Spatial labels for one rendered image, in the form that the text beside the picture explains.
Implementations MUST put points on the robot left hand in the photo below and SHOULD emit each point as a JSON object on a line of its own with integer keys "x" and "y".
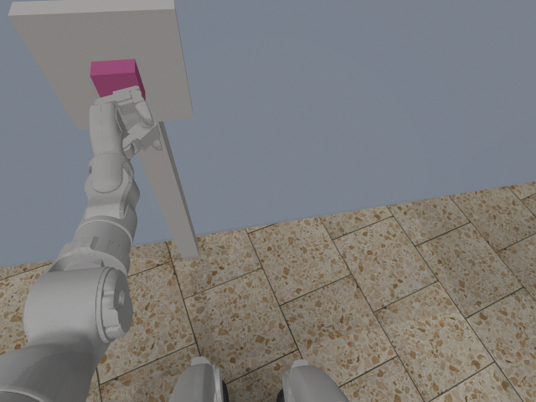
{"x": 107, "y": 130}

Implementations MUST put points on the button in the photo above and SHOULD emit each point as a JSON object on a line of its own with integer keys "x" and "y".
{"x": 112, "y": 75}

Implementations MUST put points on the panel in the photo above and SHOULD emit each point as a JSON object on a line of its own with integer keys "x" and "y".
{"x": 65, "y": 36}

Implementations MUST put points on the left robot upper arm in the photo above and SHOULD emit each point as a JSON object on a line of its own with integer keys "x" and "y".
{"x": 72, "y": 318}

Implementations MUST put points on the robot left thigh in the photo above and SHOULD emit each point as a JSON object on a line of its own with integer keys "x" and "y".
{"x": 199, "y": 383}

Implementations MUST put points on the left robot forearm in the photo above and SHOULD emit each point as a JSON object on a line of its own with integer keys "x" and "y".
{"x": 105, "y": 234}

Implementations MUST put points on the robot left shin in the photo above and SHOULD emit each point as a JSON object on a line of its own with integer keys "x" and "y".
{"x": 199, "y": 360}

